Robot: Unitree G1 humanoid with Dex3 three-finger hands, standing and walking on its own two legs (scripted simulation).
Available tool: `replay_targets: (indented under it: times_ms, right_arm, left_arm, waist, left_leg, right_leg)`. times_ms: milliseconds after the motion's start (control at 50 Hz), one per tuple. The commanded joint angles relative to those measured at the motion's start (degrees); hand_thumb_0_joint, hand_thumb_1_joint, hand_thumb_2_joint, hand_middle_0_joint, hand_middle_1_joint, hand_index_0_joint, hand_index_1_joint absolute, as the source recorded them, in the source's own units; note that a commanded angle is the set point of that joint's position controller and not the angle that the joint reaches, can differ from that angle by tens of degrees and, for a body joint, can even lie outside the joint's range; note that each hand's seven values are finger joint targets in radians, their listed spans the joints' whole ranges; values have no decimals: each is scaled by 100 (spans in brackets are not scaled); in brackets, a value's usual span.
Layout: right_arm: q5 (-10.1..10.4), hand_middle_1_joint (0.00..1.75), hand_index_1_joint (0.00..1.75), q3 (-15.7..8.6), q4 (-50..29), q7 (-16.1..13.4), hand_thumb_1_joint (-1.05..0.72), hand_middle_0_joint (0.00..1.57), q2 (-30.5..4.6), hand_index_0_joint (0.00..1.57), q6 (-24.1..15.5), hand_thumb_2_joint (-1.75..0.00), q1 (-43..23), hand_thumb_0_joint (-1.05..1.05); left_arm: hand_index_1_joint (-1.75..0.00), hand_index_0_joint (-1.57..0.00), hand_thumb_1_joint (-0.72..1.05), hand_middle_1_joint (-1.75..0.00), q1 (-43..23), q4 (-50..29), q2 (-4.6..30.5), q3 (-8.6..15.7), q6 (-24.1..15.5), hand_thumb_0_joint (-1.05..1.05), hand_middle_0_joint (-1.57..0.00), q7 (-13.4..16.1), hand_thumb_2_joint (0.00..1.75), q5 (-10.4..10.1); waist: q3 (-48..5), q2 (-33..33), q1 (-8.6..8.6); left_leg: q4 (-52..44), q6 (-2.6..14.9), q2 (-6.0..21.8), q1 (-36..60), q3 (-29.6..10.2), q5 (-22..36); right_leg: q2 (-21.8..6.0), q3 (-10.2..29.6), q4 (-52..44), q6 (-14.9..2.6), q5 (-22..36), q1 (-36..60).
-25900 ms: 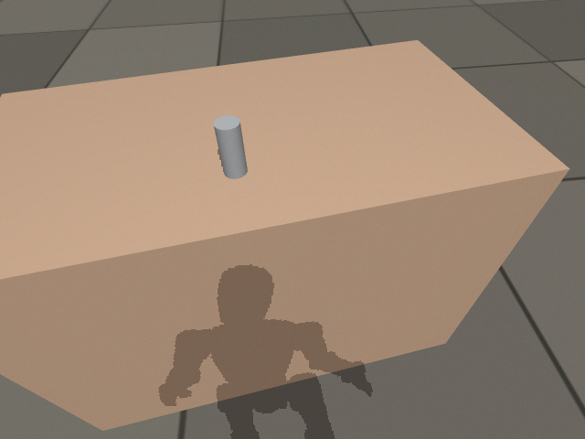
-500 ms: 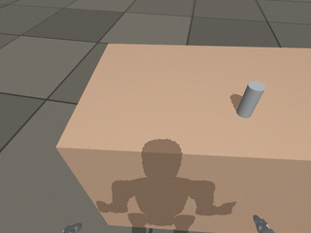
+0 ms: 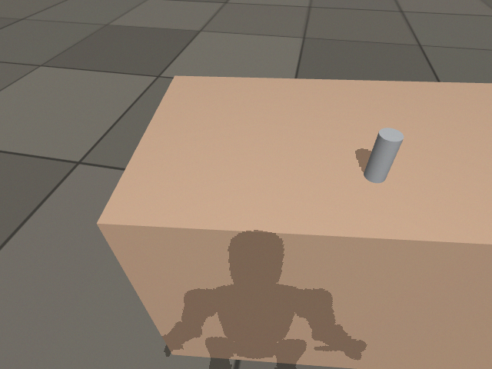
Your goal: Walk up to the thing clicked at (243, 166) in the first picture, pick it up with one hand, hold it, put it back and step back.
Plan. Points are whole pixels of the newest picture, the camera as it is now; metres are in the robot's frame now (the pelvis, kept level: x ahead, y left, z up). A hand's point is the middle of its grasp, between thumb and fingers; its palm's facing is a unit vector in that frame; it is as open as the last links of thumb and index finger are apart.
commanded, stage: home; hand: right
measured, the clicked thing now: (382, 156) +0.51 -0.26 +0.08
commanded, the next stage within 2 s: stand in 1.10 s
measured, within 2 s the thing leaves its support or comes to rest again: neither
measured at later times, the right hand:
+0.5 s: hand out of the picture +0.08 -0.26 -0.15, palm faces -0.07 +0.93 -0.37, open 17.6 cm
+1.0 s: hand out of the picture +0.09 -0.25 -0.15, palm faces -0.05 +0.93 -0.36, open 17.6 cm
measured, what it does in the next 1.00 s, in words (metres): stands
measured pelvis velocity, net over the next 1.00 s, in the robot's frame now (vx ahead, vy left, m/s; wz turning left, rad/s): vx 0.02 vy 0.01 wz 0.01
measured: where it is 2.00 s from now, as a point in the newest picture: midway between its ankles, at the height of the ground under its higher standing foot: outside the picture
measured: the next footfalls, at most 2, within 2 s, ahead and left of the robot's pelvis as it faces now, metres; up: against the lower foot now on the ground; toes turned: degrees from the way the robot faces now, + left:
none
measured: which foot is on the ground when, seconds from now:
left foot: down 0.00-1.00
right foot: down 0.00-1.00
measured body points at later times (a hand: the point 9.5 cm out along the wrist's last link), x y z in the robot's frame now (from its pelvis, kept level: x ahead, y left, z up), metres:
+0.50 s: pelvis +0.01 +0.00 +0.00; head +0.01 +0.00 +0.45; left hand +0.07 +0.30 -0.14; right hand +0.08 -0.31 -0.13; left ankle +0.04 +0.15 -0.74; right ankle +0.02 -0.12 -0.74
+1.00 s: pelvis +0.02 +0.01 +0.00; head +0.02 +0.01 +0.45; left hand +0.07 +0.31 -0.13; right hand +0.09 -0.30 -0.13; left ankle +0.04 +0.15 -0.74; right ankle +0.02 -0.12 -0.74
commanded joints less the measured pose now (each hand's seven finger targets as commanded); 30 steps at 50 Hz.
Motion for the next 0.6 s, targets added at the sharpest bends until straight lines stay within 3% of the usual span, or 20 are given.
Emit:
replay_targets:
  times_ms: [0, 40, 100, 140, 160, 240, 360, 380, 440, 580]
  right_arm:
    - [35, 5, 5, -253, -330, -105, 57, 5, -1294, 5, -146, -4, -289, 0]
    - [25, 5, 5, -251, -296, -111, 58, 5, -1309, 5, -146, -3, -266, 0]
    - [33, 5, 5, -267, -316, -115, 57, 5, -1280, 5, -130, -4, -329, 0]
    - [52, 5, 5, -258, -306, -106, 58, 5, -1247, 5, -122, -4, -308, 0]
    - [39, 5, 5, -262, -315, -115, 58, 5, -1219, 5, -130, -3, -277, 0]
    - [49, 5, 5, -271, -312, -111, 58, 5, -1187, 5, -116, -3, -302, 0]
    - [61, 5, 5, -250, -300, -133, 58, 5, -1188, 5, -136, -4, -355, 0]
    - [63, 5, 5, -240, -290, -136, 58, 5, -1186, 5, -140, -3, -381, 0]
    - [73, 5, 5, -232, -293, -148, 58, 5, -1185, 5, -147, -4, -406, 0]
    - [76, 5, 5, -248, -252, -163, 58, 5, -1186, 5, -135, -3, -497, 0]
  left_arm:
    - [-30, -20, 90, -30, -328, -344, 1286, 258, -144, 0, -20, 95, 90, -9]
    - [-30, -20, 90, -30, -308, -317, 1230, 257, -137, 0, -20, 92, 90, -33]
    - [-30, -20, 90, -30, -229, -263, 1250, 277, -114, 0, -20, 97, 90, -31]
    - [-30, -20, 90, -30, -203, -259, 1220, 273, -121, 0, -20, 96, 90, -25]
    - [-30, -20, 90, -30, -276, -284, 1222, 285, -129, 0, -20, 105, 90, -25]
    - [-30, -20, 90, -30, -283, -271, 1222, 292, -144, 0, -20, 127, 90, -39]
    - [-30, -20, 90, -30, -330, -226, 1181, 297, -151, 0, -20, 138, 90, -75]
    - [-30, -20, 90, -30, -315, -211, 1170, 289, -145, 0, -20, 132, 90, -71]
    - [-30, -20, 90, -30, -366, -210, 1149, 280, -147, 0, -20, 144, 90, -63]
    - [-30, -20, 90, -30, -486, -192, 1145, 287, -138, 0, -20, 148, 90, -74]
  waist:
    - [91, -64, -19]
    - [121, 145, -5]
    - [206, 88, 30]
    - [197, 50, 25]
    - [69, -6, 1]
    - [67, -62, 9]
    - [-152, 72, 31]
    - [-91, 121, 32]
    - [-207, 50, 43]
    - [-204, 64, 38]
  left_leg:
    - [-475, 361, 354, -80, -463, -731]
    - [-548, 371, 400, -156, -517, -739]
    - [-590, 358, 381, -283, -539, -1057]
    - [-536, 352, 353, -237, -506, -958]
    - [-505, 361, 380, -218, -493, -729]
    - [-411, 358, 359, -156, -461, -495]
    - [-395, 334, 415, -50, -435, 272]
    - [-453, 315, 393, -54, -438, 154]
    - [-401, 325, 460, 42, -443, 656]
    - [-417, 288, 456, 150, -414, 794]
  right_leg:
    - [-599, 702, -806, -165, -842, -436]
    - [-561, 636, -716, -153, -637, -354]
    - [-538, 638, -750, -157, -882, -435]
    - [-566, 656, -787, -145, -926, -472]
    - [-601, 670, -746, -159, -684, -318]
    - [-626, 676, -804, -137, -659, -331]
    - [-650, 588, -641, -117, 265, 61]
    - [-625, 570, -652, -107, 206, -6]
    - [-642, 507, -577, -84, 569, 156]
    - [-667, 500, -629, -85, 691, 210]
